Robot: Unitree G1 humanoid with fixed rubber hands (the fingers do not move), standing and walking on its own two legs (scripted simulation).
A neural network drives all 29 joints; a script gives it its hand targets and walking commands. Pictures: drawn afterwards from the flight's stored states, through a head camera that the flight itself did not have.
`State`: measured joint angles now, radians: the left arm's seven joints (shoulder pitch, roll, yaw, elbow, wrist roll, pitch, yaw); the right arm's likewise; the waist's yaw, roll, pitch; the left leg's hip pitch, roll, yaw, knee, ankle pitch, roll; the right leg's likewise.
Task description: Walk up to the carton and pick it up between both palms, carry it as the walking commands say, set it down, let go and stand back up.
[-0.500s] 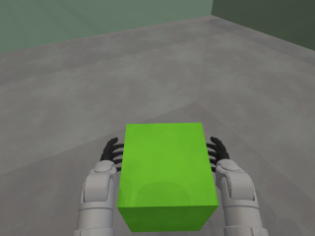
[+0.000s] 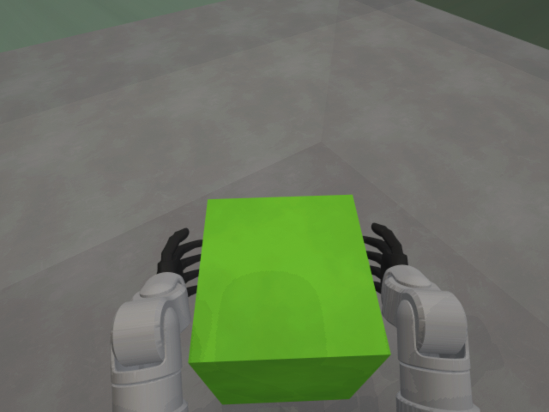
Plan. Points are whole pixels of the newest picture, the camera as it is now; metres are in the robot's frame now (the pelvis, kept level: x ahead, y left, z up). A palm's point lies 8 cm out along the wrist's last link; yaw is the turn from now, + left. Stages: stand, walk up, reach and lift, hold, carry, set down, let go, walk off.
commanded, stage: carry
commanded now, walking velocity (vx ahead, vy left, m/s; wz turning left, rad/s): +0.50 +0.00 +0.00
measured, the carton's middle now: (283, 306) +0.27 +0.00 +0.01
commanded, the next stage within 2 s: none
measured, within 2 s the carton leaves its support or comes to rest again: neither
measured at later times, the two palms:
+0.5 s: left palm (195, 135) +0.58 +0.14 +0.09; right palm (345, 126) +0.61 -0.15 +0.08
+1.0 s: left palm (209, 54) +0.93 +0.15 +0.08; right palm (321, 50) +0.93 -0.14 +0.08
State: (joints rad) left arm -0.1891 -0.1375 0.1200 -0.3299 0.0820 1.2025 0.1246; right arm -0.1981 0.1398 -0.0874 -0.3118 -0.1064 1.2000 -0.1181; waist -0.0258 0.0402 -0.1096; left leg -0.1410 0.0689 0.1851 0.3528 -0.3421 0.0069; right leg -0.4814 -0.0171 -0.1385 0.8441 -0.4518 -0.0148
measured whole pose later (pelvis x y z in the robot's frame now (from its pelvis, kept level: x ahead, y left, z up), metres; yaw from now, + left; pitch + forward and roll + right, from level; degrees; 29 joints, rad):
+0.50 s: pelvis +0.32 -0.02 +0.00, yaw +3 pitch +4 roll +3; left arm -0.18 -0.14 0.10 -0.39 0.09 1.20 0.12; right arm -0.19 0.14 -0.08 -0.38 -0.11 1.20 -0.11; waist 0.02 -0.02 -0.03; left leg -0.57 0.05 0.21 0.56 -0.08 0.02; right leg 0.04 -0.03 -0.20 0.22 -0.34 -0.03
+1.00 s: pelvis +0.66 +0.00 -0.01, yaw +1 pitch +3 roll -2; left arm -0.16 -0.13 0.07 -0.39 0.11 1.20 0.12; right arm -0.16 0.13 -0.08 -0.37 -0.10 1.19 -0.11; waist -0.01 0.02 -0.05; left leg 0.08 0.05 0.24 0.26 -0.39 0.00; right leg -0.57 -0.07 -0.21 0.56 -0.06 -0.02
